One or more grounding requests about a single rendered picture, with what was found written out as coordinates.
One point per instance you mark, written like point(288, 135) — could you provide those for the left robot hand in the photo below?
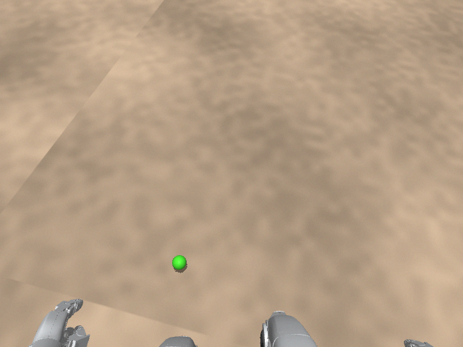
point(55, 322)

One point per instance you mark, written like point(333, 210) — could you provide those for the ball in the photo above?
point(179, 262)

